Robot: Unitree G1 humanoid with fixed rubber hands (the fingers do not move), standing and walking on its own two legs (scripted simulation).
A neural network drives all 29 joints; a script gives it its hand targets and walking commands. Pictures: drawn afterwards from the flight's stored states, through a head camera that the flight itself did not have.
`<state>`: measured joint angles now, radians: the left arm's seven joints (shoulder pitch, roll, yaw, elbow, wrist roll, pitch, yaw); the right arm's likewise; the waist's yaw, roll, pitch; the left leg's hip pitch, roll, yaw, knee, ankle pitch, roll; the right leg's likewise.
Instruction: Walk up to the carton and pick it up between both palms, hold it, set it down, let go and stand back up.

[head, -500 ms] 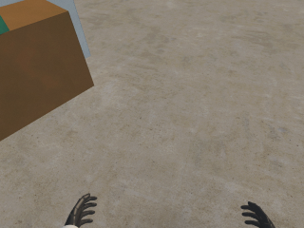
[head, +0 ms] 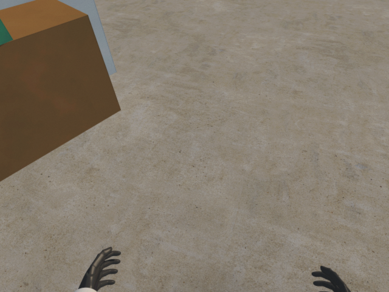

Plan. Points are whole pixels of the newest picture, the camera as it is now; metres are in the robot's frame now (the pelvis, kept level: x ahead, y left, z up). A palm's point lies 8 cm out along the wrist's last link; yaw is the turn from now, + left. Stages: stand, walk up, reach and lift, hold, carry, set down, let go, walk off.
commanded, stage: stand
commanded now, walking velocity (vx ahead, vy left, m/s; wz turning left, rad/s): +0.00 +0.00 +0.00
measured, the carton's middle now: out of the picture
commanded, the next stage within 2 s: walk up in 1.32 s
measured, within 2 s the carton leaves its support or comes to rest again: neither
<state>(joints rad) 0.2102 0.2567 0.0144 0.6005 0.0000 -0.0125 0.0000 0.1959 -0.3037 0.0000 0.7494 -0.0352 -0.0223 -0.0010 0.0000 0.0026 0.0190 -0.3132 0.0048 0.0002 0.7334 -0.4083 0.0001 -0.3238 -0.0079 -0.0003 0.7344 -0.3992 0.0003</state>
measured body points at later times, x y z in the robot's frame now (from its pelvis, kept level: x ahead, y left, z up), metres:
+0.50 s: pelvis -0.01 +0.00 +0.00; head -0.01 +0.00 +0.45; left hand +0.15 +0.25 -0.08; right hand +0.11 -0.27 -0.11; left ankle -0.01 +0.12 -0.71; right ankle +0.00 -0.12 -0.71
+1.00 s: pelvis -0.03 +0.00 +0.00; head -0.04 +0.00 +0.45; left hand +0.13 +0.26 -0.09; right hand +0.09 -0.28 -0.11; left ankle -0.01 +0.12 -0.71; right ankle +0.00 -0.12 -0.71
